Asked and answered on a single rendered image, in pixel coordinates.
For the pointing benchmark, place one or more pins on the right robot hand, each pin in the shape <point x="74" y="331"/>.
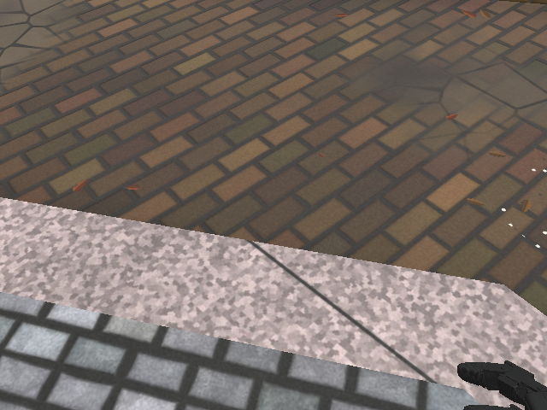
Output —
<point x="512" y="381"/>

